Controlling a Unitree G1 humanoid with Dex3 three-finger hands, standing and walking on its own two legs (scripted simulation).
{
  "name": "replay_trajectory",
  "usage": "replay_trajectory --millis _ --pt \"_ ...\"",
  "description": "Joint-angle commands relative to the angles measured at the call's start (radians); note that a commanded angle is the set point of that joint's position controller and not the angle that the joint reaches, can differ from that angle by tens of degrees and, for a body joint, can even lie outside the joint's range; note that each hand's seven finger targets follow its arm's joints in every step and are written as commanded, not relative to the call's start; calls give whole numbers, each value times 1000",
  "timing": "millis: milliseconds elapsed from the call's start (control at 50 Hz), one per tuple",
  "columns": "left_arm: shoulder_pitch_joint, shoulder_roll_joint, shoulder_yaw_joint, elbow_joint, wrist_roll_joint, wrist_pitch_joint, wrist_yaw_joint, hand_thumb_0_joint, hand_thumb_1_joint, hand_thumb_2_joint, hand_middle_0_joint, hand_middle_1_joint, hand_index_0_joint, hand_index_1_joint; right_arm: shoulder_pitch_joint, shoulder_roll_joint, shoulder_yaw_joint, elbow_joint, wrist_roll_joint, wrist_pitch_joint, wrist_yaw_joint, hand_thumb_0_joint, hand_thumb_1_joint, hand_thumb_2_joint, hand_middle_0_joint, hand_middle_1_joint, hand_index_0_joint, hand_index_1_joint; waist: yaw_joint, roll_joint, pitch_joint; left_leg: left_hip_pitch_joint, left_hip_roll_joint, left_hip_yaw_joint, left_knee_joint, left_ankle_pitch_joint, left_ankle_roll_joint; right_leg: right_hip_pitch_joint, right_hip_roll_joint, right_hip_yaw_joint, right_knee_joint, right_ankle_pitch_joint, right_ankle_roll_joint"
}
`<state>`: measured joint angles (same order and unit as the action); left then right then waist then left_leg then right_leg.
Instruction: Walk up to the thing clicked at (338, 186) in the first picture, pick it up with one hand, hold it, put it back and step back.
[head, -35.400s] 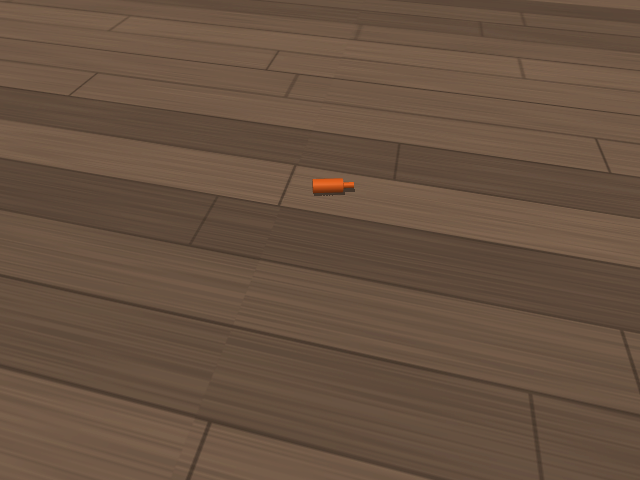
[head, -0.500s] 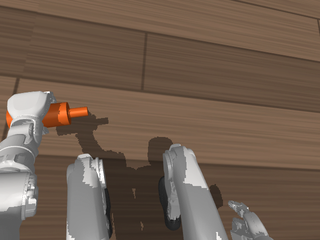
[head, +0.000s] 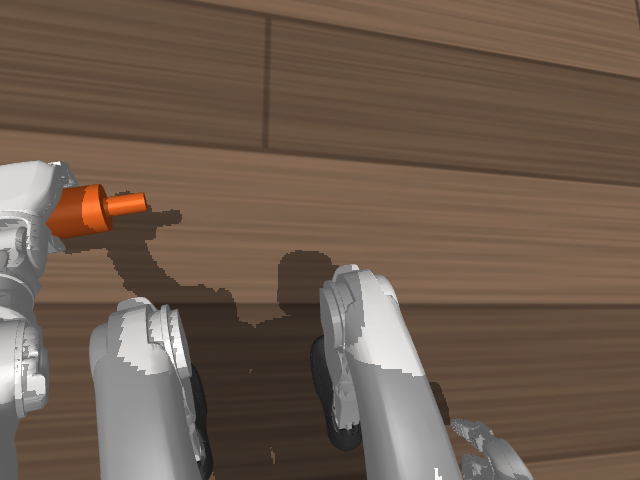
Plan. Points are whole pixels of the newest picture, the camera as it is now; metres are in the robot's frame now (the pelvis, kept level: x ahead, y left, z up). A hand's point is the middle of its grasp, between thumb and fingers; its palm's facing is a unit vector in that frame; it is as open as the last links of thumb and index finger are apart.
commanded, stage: crouch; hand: left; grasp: from above
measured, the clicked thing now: (69, 213) +0.45 +0.26 -0.21
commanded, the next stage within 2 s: lower in 0.14 s
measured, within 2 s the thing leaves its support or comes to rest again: neither
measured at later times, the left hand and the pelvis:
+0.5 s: hand (54, 222) +0.45 +0.29 -0.23, palm faces -0.49 -0.08 -0.87, open 9.4 cm; pelvis +0.00 +0.00 -0.04, yaw -2 degrees
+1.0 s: hand (75, 224) +0.45 +0.28 -0.29, palm faces -0.47 -0.10 -0.87, open 9.4 cm; pelvis +0.00 +0.00 -0.06, yaw -4 degrees
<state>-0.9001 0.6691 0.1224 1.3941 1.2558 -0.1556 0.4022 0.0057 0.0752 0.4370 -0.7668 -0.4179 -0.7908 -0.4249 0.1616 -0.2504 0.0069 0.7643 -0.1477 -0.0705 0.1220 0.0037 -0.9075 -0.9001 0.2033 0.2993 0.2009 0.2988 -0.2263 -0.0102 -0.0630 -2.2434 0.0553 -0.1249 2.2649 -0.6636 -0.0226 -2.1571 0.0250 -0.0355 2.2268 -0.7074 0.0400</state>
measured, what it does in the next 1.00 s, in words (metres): lowers itself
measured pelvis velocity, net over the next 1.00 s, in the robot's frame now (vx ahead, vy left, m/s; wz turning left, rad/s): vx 0.00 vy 0.00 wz -0.08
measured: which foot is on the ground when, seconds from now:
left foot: down 0.00-1.00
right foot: down 0.00-1.00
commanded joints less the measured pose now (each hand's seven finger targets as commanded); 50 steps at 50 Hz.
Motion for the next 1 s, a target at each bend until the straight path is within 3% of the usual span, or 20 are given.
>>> replay_trajectory --millis 0,80,140,180,200,340,380,480,540,580,620,700,720,740,820,840,860,880,900,980 --pt "-376 317 42 -175 -19 -11 56 0 666 719 -1074 -529 -1065 -538 205 -250 -66 -9 2 -12 -17 0 -903 -901 200 300 200 300 13 304 -749 590 -25 88 -195 168 40 288 16 -93 -231 251 -68" --pt "-381 359 60 -168 -22 -18 60 0 698 761 -1098 -555 -1087 -567 203 -251 -55 -6 -1 -10 -13 0 -904 -902 200 300 199 300 17 290 -762 538 -25 100 -156 183 46 328 20 -86 -219 275 -60" --pt "-368 335 42 -144 -19 -16 59 0 701 761 -1102 -565 -1092 -576 203 -249 -45 -2 -4 -9 -12 0 -907 -902 200 300 199 300 11 290 -723 529 -24 96 -149 174 44 302 23 -94 -208 268 -62" --pt "-391 368 61 -163 -19 -23 61 0 705 744 -1094 -567 -1088 -573 203 -259 -47 -5 -6 -7 -10 0 -906 -901 200 300 199 300 8 317 -748 530 -25 96 -139 180 42 312 23 -97 -193 272 -63" --pt "-362 367 65 -148 -15 -21 60 0 700 743 -1095 -561 -1088 -569 200 -260 -46 -2 -7 -5 -10 0 -906 -902 200 300 199 300 20 307 -747 526 -24 94 -140 186 41 312 24 -100 -187 275 -63" --pt "-381 341 33 -85 -15 -30 61 0 674 754 -1094 -545 -1080 -559 190 -261 -22 8 -14 -4 -3 0 -901 -898 200 300 200 300 -10 297 -683 467 -23 85 -95 174 44 280 31 -112 -158 272 -61" --pt "-394 371 44 -81 -10 -33 67 0 707 755 -1108 -556 -1098 -567 185 -269 -20 4 -16 -8 -2 0 -899 -897 200 300 200 300 -12 301 -668 477 -21 79 -87 178 43 257 33 -123 -142 274 -64" --pt "-394 373 40 -84 -4 -52 84 0 735 746 -1124 -575 -1118 -581 173 -277 -12 -1 -27 -16 6 0 -903 -898 200 300 200 300 -29 326 -670 474 -18 75 -56 185 40 260 39 -130 -118 288 -61" --pt "-364 415 82 -98 -11 -52 109 0 765 702 -1133 -564 -1134 -563 158 -284 -13 -6 -29 -15 8 0 -901 -898 200 300 200 300 -6 340 -679 468 -17 77 -53 183 38 258 39 -134 -101 283 -62" --pt "-381 395 65 -104 -1 -51 116 0 762 729 -1130 -579 -1129 -580 154 -287 -12 -6 -35 -16 10 0 -902 -898 200 300 200 300 -26 380 -675 500 -15 70 -49 187 31 220 40 -144 -83 284 -68" --pt "-379 403 80 -112 -1 -46 127 0 747 727 -1126 -524 -1120 -530 154 -290 -12 -5 -37 -17 12 0 -892 -893 201 300 200 300 -27 407 -677 512 -16 64 -52 193 27 209 40 -152 -67 285 -69" --pt "-385 410 74 -67 1 -42 139 0 685 694 -1086 -495 -1078 -503 154 -296 3 -2 -43 -23 19 0 -892 -894 201 300 200 300 -50 379 -644 462 -14 63 -18 185 35 219 45 -152 -69 291 -63" --pt "-386 430 92 -81 -3 -45 146 0 692 696 -1084 -499 -1078 -504 160 -299 6 0 -47 -24 20 0 -888 -892 201 300 200 300 -42 368 -654 449 -14 63 -13 188 36 235 44 -153 -69 295 -62" --pt "-341 413 80 -38 -5 -39 147 0 694 697 -1086 -509 -1082 -513 154 -292 14 0 -46 -27 23 0 -892 -893 201 300 200 300 -37 362 -633 442 -15 65 -12 198 35 241 44 -152 -61 303 -62" --pt "-371 446 90 -34 -12 -46 159 0 720 677 -1089 -523 -1093 -519 148 -307 25 -6 -52 -36 28 0 -890 -893 201 300 200 300 -55 347 -632 411 -12 59 6 181 40 262 50 -157 -66 296 -57" --pt "-337 437 84 -7 -9 -43 159 0 702 678 -1086 -514 -1086 -513 138 -299 32 -2 -52 -37 29 0 -892 -893 201 300 200 300 -40 340 -636 417 -9 60 10 193 40 274 54 -152 -65 308 -55" --pt "-377 450 87 -31 -11 -46 161 0 717 674 -1082 -528 -1087 -522 147 -306 33 0 -55 -42 32 0 -892 -893 201 300 200 300 -61 349 -624 412 -9 60 24 199 39 269 52 -157 -60 314 -55" --pt "-395 481 95 -44 -7 -51 162 0 722 665 -1080 -538 -1089 -528 155 -305 38 6 -60 -45 37 0 -891 -893 201 300 200 300 -58 350 -647 408 -5 54 30 202 41 292 56 -151 -57 324 -53" --pt "-329 459 96 6 -10 -44 162 0 712 690 -1088 -529 -1089 -527 143 -310 43 -2 -58 -48 37 0 -893 -894 201 300 200 300 -49 332 -628 410 -9 57 32 215 41 292 54 -157 -57 330 -53" --pt "-317 477 107 6 -15 -51 176 0 734 678 -1101 -520 -1104 -516 132 -317 52 -4 -62 -53 43 0 -892 -894 201 300 200 300 -50 333 -635 395 -3 50 42 222 41 316 62 -163 -56 344 -50"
